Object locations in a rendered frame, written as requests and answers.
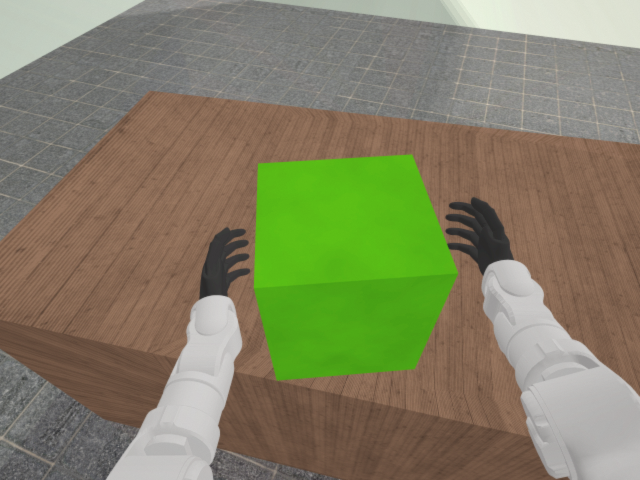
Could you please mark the carton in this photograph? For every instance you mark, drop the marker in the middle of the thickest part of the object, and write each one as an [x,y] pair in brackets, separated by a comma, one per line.
[352,268]

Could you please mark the robot left upper arm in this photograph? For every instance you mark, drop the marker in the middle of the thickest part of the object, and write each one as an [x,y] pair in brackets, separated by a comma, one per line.
[166,467]

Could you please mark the right robot forearm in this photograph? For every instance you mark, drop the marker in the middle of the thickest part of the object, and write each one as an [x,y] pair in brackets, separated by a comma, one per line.
[535,344]

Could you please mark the robot right hand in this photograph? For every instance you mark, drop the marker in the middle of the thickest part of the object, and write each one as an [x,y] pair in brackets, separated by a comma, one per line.
[489,239]

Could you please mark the robot left hand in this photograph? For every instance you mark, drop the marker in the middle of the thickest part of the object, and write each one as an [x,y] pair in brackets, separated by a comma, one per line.
[215,279]

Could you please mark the robot right upper arm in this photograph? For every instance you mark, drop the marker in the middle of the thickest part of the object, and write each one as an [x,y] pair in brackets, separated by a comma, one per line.
[585,426]

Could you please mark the pedestal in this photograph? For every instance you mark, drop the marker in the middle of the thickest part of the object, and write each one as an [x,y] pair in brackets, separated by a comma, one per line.
[98,280]

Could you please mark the left robot forearm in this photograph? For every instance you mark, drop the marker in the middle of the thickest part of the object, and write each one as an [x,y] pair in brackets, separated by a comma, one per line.
[186,419]

